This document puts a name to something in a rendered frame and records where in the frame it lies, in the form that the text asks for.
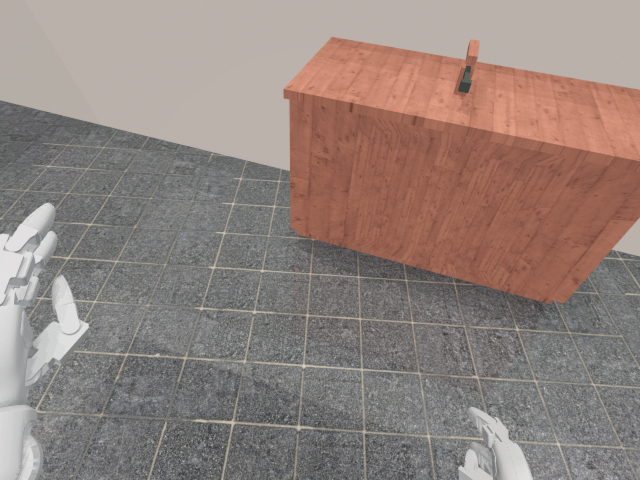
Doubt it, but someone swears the left robot forearm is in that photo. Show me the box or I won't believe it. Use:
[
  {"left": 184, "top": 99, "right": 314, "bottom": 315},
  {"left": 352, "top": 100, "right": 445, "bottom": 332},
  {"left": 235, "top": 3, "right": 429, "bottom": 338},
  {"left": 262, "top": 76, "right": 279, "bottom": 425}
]
[{"left": 0, "top": 405, "right": 44, "bottom": 480}]

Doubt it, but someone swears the tap lever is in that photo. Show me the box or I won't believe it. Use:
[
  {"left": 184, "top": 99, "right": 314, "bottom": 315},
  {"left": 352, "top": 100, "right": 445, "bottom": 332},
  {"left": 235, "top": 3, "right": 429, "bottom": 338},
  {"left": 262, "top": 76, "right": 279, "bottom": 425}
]
[{"left": 458, "top": 66, "right": 472, "bottom": 93}]

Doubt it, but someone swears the robot left hand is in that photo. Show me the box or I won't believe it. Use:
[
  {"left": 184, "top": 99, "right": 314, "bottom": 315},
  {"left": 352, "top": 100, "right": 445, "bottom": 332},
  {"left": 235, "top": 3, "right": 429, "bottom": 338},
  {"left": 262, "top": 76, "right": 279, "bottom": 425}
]
[{"left": 0, "top": 203, "right": 89, "bottom": 408}]

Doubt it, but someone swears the robot right hand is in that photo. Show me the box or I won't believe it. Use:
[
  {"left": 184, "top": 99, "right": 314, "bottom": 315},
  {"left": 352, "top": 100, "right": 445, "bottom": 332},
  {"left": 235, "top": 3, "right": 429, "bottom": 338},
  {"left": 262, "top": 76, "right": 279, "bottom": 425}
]
[{"left": 458, "top": 407, "right": 533, "bottom": 480}]

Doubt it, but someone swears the counter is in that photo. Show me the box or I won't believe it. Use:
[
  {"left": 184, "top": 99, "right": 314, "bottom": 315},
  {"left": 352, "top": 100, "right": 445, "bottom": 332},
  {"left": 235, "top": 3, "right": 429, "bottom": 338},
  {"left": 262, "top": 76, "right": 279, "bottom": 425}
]
[{"left": 283, "top": 37, "right": 640, "bottom": 304}]

